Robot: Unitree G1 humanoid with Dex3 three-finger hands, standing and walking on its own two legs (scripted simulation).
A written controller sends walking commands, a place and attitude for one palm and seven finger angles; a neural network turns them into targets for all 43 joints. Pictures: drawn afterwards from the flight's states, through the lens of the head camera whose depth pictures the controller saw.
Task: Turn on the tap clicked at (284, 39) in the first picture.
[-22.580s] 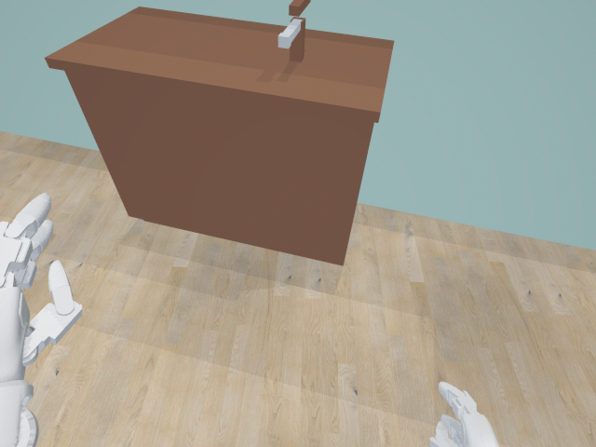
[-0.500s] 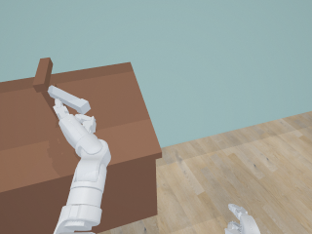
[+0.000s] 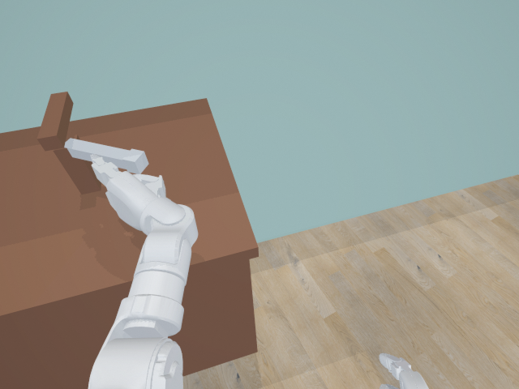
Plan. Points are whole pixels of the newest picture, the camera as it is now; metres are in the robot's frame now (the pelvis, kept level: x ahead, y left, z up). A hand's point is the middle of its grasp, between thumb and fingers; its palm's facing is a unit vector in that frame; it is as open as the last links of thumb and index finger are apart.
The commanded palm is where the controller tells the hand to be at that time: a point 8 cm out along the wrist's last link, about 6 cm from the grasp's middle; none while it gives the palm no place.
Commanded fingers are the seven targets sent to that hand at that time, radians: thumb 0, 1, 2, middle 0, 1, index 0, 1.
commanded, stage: push the lever round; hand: left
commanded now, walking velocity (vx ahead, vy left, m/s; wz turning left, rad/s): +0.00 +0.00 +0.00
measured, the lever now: (135, 161) +0.43 +0.24 +0.13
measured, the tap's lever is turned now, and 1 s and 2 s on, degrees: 56 86 86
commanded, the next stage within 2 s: lift the hand up off the lever in 0.56 s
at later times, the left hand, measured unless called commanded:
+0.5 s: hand (171, 168) +0.44 +0.18 +0.12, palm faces +0.83 -0.55 -0.12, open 8.1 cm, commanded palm +0.39 +0.20 +0.12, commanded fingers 0.00 0.90 0.90 -0.15 -0.15 -0.15 -0.15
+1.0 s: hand (168, 164) +0.44 +0.19 +0.12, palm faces +0.82 -0.56 -0.09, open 7.9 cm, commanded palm +0.38 +0.21 +0.14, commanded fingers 0.00 0.90 0.90 -0.15 -0.15 -0.15 -0.15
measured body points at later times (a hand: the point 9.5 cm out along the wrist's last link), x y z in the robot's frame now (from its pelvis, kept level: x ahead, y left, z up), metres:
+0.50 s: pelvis +0.00 -0.01 +0.00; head +0.02 -0.02 +0.45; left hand +0.39 +0.21 +0.13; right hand +0.11 -0.25 -0.14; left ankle +0.02 +0.14 -0.72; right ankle -0.01 -0.08 -0.73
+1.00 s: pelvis +0.01 +0.00 +0.00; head +0.02 -0.02 +0.45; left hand +0.39 +0.21 +0.13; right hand +0.12 -0.25 -0.13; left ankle +0.02 +0.14 -0.73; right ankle -0.01 -0.08 -0.73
